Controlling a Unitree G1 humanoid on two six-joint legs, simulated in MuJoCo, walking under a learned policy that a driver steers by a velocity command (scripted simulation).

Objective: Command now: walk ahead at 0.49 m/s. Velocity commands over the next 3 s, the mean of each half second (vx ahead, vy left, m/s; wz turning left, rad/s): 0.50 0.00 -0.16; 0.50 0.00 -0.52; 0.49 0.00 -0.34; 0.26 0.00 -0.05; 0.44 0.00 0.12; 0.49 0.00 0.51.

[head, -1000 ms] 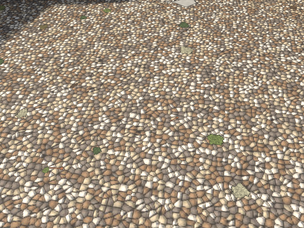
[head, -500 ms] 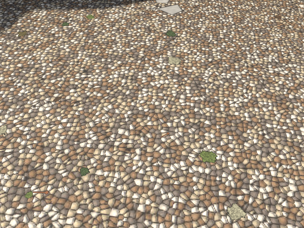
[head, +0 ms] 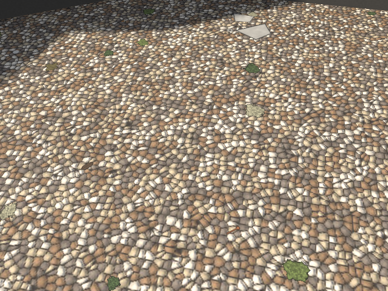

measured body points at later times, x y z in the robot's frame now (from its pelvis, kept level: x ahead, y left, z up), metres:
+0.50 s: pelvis +0.29 +0.07 +0.00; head +0.31 +0.08 +0.45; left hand +0.41 +0.34 -0.14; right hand +0.32 -0.20 -0.13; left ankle +0.31 +0.16 -0.75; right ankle +0.30 -0.10 -0.66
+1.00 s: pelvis +0.55 -0.05 -0.01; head +0.58 -0.07 +0.44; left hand +0.74 +0.18 -0.12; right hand +0.58 -0.36 -0.12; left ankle +0.60 +0.12 -0.66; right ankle +0.56 -0.11 -0.75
